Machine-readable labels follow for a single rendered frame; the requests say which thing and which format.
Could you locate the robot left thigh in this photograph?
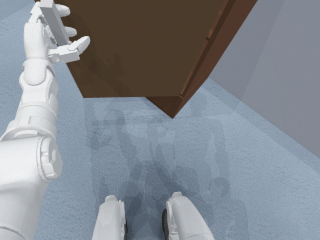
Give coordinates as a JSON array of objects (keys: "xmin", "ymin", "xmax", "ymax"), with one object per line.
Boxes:
[{"xmin": 91, "ymin": 199, "xmax": 126, "ymax": 240}]

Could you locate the left robot hand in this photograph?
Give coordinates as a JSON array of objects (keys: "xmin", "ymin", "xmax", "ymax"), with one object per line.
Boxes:
[{"xmin": 23, "ymin": 1, "xmax": 90, "ymax": 67}]

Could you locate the left robot upper arm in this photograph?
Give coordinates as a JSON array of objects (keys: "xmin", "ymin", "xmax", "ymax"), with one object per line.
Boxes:
[{"xmin": 0, "ymin": 136, "xmax": 63, "ymax": 240}]

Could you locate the cupboard door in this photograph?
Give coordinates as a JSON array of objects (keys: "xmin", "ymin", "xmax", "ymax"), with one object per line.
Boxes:
[{"xmin": 34, "ymin": 0, "xmax": 224, "ymax": 98}]

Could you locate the right robot shin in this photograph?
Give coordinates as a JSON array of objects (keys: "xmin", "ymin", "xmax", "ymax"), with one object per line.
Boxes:
[{"xmin": 167, "ymin": 192, "xmax": 182, "ymax": 240}]

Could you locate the robot left forearm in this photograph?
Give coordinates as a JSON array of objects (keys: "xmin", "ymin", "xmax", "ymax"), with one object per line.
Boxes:
[{"xmin": 0, "ymin": 58, "xmax": 59, "ymax": 142}]

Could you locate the handle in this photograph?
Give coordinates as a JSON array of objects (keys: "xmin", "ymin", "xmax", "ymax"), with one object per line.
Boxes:
[{"xmin": 39, "ymin": 0, "xmax": 70, "ymax": 47}]

